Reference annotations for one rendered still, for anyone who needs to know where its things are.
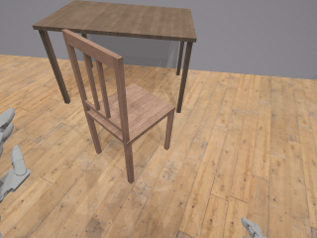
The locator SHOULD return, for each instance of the table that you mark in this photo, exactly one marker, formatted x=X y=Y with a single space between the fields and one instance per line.
x=121 y=20

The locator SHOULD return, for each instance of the robot right hand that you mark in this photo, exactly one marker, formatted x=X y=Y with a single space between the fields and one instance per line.
x=252 y=228

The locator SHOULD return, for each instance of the robot left hand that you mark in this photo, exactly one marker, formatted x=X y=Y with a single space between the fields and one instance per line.
x=16 y=176

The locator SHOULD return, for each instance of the chair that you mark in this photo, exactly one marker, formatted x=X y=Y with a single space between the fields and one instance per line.
x=128 y=113

